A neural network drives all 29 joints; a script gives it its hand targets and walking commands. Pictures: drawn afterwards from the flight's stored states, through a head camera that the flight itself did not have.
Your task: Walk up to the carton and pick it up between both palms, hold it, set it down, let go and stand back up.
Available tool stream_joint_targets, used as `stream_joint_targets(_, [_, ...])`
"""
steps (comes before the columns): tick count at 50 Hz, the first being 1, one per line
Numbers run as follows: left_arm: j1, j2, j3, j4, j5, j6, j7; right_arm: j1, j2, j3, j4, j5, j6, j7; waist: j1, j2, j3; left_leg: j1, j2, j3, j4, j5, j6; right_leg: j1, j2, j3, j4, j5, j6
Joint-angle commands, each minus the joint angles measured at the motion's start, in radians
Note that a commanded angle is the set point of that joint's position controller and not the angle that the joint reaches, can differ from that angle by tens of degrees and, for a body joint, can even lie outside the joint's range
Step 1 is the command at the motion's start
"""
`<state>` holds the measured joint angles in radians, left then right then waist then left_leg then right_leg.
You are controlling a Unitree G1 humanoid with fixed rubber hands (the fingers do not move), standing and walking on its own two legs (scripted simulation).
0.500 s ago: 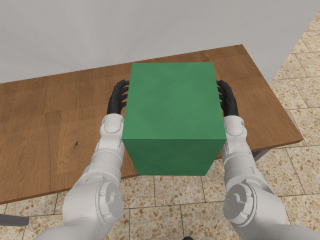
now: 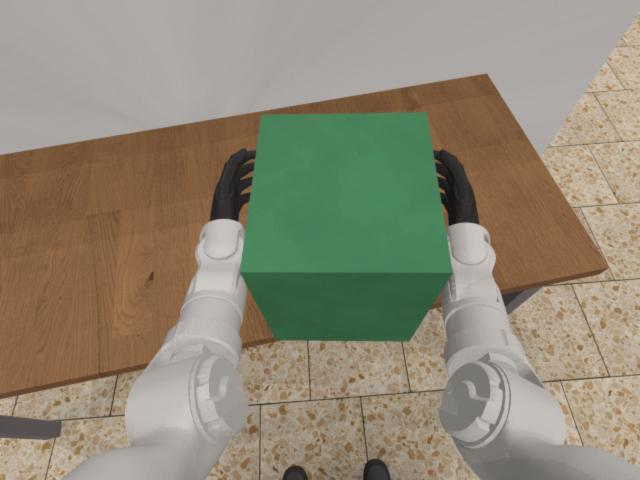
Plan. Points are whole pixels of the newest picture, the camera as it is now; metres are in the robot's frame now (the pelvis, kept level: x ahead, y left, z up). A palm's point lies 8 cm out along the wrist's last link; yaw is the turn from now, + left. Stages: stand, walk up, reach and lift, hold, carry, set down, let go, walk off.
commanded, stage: set down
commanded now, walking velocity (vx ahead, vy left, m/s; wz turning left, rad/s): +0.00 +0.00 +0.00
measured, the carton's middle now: (342, 239) +0.41 -0.05 +0.00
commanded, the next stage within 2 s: none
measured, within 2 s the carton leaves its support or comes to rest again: neither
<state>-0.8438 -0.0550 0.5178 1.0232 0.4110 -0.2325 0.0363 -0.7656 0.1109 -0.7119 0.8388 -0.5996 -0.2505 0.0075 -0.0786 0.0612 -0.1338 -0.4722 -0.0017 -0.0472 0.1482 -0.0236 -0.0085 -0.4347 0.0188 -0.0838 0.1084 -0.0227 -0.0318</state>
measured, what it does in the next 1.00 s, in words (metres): stands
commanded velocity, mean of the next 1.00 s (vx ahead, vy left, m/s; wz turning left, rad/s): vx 0.00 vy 0.00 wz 0.00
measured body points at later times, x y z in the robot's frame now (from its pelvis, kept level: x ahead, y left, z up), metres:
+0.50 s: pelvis +0.00 +0.00 +0.00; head +0.11 -0.02 +0.44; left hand +0.46 +0.09 +0.04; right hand +0.42 -0.20 +0.03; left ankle +0.00 +0.12 -0.75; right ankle -0.01 -0.10 -0.75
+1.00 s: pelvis -0.01 +0.01 -0.01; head +0.11 -0.01 +0.42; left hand +0.48 +0.09 +0.04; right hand +0.43 -0.21 +0.03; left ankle +0.00 +0.12 -0.75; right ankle -0.01 -0.10 -0.75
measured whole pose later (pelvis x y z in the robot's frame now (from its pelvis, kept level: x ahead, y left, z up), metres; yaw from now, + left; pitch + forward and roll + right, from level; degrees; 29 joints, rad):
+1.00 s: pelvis -0.01 +0.01 -0.01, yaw -6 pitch +28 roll +0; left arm -0.96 0.07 0.32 1.23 0.13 -0.29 0.13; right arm -0.91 -0.08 -0.32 1.16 -0.10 -0.26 -0.10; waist -0.02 0.04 -0.26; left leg -0.68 0.01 0.05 0.28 -0.08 0.01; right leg -0.67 0.03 0.01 0.23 -0.03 -0.02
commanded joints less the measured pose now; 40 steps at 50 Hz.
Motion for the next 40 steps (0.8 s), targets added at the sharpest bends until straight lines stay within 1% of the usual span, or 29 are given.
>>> stream_joint_targets(1, [-0.483, -0.402, -0.175, -0.051, 0.036, -0.033, -0.066, -0.489, 0.422, 0.236, -0.014, -0.037, -0.027, 0.065, -0.024, -0.037, -0.612, 0.214, 0.001, 0.004, 0.028, 0.086, -0.009, 0.36, -0.01, 0.001, 0.107, 0.378, 0.072])
stream_joint_targets(8, [-0.453, -0.382, -0.152, -0.06, 0.049, -0.023, -0.069, -0.469, 0.411, 0.216, -0.038, -0.05, -0.017, 0.07, -0.017, -0.041, -0.58, 0.217, -0.001, 0.005, 0.02, 0.07, -0.007, 0.35, -0.011, -0.001, 0.101, 0.35, 0.078])
stream_joint_targets(11, [-0.441, -0.37, -0.147, -0.079, 0.052, -0.016, -0.071, -0.457, 0.398, 0.203, -0.051, -0.055, -0.006, 0.071, -0.021, -0.036, -0.57, 0.22, -0.001, 0.005, 0.016, 0.053, -0.009, 0.348, -0.012, -0.002, 0.097, 0.331, 0.076])
stream_joint_targets(16, [-0.427, -0.353, -0.134, -0.091, 0.061, -0.012, -0.073, -0.445, 0.385, 0.198, -0.071, -0.052, -0.004, 0.07, -0.012, -0.041, -0.561, 0.213, -0.005, 0.008, 0.013, 0.056, -0.002, 0.355, -0.013, 0.001, 0.1, 0.341, 0.079])
stream_joint_targets(18, [-0.427, -0.348, -0.132, -0.096, 0.06, -0.013, -0.073, -0.446, 0.376, 0.189, -0.073, -0.053, -0.002, 0.069, -0.015, -0.042, -0.557, 0.205, -0.005, 0.008, 0.01, 0.054, -0.001, 0.357, -0.013, 0.0, 0.103, 0.346, 0.08])
stream_joint_targets(21, [-0.406, -0.324, -0.123, -0.096, 0.06, -0.009, -0.072, -0.433, 0.358, 0.189, -0.081, -0.042, 0.003, 0.068, -0.012, -0.05, -0.542, 0.207, -0.005, 0.01, 0.014, 0.06, -0.001, 0.356, -0.01, 0.005, 0.106, 0.354, 0.08])
stream_joint_targets(25, [-0.392, -0.257, -0.112, -0.111, 0.045, -0.01, -0.06, -0.422, 0.292, 0.183, -0.088, -0.013, 0.012, 0.062, -0.001, -0.05, -0.558, 0.219, -0.007, 0.018, 0.019, 0.058, -0.001, 0.338, -0.006, 0.007, 0.116, 0.343, 0.081])
stream_joint_targets(27, [-0.387, -0.174, -0.106, -0.128, 0.018, -0.016, -0.042, -0.418, 0.204, 0.181, -0.086, 0.026, 0.014, 0.048, 0.004, -0.048, -0.598, 0.218, -0.01, 0.03, 0.029, 0.076, 0.001, 0.334, -0.002, 0.018, 0.132, 0.37, 0.08])
stream_joint_targets(30, [-0.394, -0.039, -0.092, -0.143, -0.033, -0.043, 0.001, -0.429, 0.068, 0.186, -0.089, 0.107, 0.008, 0.012, 0.022, -0.052, -0.691, 0.185, -0.019, 0.048, 0.049, 0.11, 0.009, 0.335, 0.007, 0.038, 0.172, 0.434, 0.076])
stream_joint_targets(31, [-0.42, -0.036, -0.098, -0.136, -0.049, -0.06, 0.013, -0.449, 0.075, 0.198, -0.076, 0.129, 0.001, 0.0, 0.023, -0.048, -0.713, 0.169, -0.02, 0.048, 0.055, 0.127, 0.015, 0.33, 0.007, 0.041, 0.183, 0.459, 0.074])
stream_joint_targets(33, [-0.435, 0.016, -0.097, -0.109, -0.068, -0.086, 0.033, -0.457, 0.027, 0.212, -0.034, 0.161, -0.016, -0.024, 0.028, -0.044, -0.758, 0.136, -0.02, 0.056, 0.067, 0.148, 0.019, 0.335, 0.007, 0.054, 0.203, 0.505, 0.072])
stream_joint_targets(34, [-0.441, 0.051, -0.1, -0.113, -0.081, -0.094, 0.046, -0.462, -0.02, 0.215, -0.023, 0.185, -0.024, -0.038, 0.029, -0.034, -0.802, 0.134, -0.021, 0.06, 0.077, 0.171, 0.013, 0.336, 0.011, 0.059, 0.216, 0.534, 0.07])
stream_joint_targets(36, [-0.47, 0.103, -0.127, -0.101, -0.124, -0.111, 0.068, -0.482, -0.083, 0.247, 0.007, 0.245, -0.043, -0.067, 0.026, -0.02, -0.887, 0.131, -0.019, 0.068, 0.105, 0.221, 0.01, 0.333, 0.013, 0.067, 0.235, 0.597, 0.065])
stream_joint_targets(37, [-0.469, 0.12, -0.134, -0.07, -0.142, -0.11, 0.075, -0.484, -0.106, 0.269, 0.036, 0.279, -0.046, -0.076, 0.031, -0.016, -0.902, 0.121, -0.019, 0.072, 0.117, 0.234, 0.01, 0.337, 0.014, 0.073, 0.244, 0.621, 0.062])
stream_joint_targets(39, [-0.489, 0.151, -0.149, -0.05, -0.18, -0.112, 0.084, -0.508, -0.152, 0.303, 0.062, 0.335, -0.053, -0.09, 0.03, -0.026, -0.94, 0.104, -0.018, 0.078, 0.134, 0.241, 0.012, 0.34, 0.018, 0.081, 0.26, 0.644, 0.062])
stream_joint_targets(40, [-0.496, 0.168, -0.157, -0.034, -0.195, -0.112, 0.087, -0.513, -0.169, 0.321, 0.073, 0.358, -0.055, -0.096, 0.031, -0.04, -0.95, 0.098, -0.016, 0.083, 0.141, 0.24, 0.012, 0.348, 0.019, 0.082, 0.266, 0.652, 0.063])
